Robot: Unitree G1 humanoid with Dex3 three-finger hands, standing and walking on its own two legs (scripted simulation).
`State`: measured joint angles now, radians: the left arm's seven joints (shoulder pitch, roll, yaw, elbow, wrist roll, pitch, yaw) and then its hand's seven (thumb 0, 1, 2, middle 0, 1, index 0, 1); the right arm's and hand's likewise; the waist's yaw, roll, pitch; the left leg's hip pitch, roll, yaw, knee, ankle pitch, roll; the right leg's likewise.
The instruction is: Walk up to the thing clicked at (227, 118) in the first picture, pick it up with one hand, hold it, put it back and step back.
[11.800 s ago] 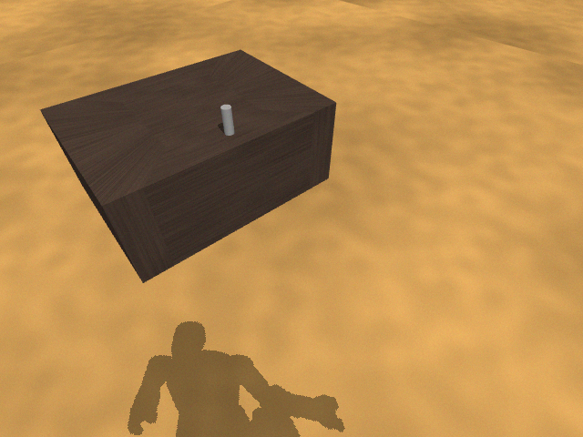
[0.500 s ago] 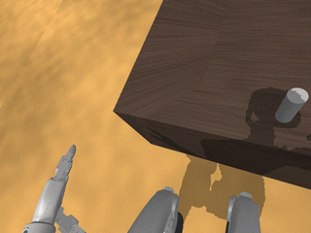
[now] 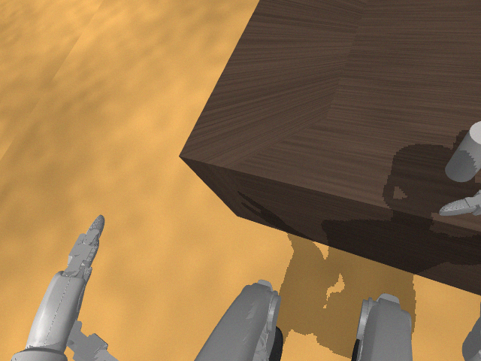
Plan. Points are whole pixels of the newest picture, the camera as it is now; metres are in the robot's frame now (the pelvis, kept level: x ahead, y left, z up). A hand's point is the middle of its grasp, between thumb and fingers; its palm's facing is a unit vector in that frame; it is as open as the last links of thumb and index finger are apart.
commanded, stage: close in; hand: right
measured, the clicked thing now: (472, 154) +0.50 -0.25 -0.05
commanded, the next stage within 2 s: rest palm in 0.06 s
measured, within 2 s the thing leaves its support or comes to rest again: leaves its support in 1.54 s
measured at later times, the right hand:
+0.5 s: hand (454, 160) +0.48 -0.22 -0.05, palm faces +0.24 +0.97 +0.02, open 17.2 cm
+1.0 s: hand (459, 150) +0.50 -0.23 -0.05, palm faces +0.24 +0.97 +0.01, open 11.9 cm
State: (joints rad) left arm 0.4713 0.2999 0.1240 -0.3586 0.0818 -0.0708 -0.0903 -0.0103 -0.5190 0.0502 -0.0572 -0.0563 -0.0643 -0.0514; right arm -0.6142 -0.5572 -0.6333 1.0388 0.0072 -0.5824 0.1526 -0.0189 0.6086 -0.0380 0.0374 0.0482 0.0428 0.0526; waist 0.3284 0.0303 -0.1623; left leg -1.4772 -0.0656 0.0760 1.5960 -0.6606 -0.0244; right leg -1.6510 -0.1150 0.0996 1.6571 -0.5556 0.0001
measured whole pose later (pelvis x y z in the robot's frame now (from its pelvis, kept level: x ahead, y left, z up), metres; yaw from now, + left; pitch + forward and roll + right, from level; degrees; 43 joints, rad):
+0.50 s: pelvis +0.00 +0.01 +0.00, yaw +0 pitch +31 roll +7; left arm 0.48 0.30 0.15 -0.40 0.09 -0.09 -0.11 -0.01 -0.56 0.08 -0.05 -0.05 -0.05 -0.06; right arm -0.62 -0.50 -0.60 1.03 -0.02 -0.62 0.08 -0.02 0.57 -0.01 0.17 0.07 0.17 0.07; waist 0.34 0.03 -0.16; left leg -1.49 -0.07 0.07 1.61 -0.67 -0.01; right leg -1.65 -0.12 0.10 1.66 -0.56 0.01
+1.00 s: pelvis +0.00 +0.01 +0.00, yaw +0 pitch +32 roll +8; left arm 0.47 0.31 0.16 -0.40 0.08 -0.08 -0.10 -0.01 -0.54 0.07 -0.05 -0.05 -0.05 -0.05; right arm -0.67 -0.57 -0.61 1.05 -0.03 -0.58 0.08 -0.02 0.35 -0.30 0.80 0.54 0.79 0.55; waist 0.36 0.04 -0.16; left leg -1.51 -0.08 0.07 1.62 -0.67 -0.01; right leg -1.67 -0.12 0.10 1.67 -0.56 0.01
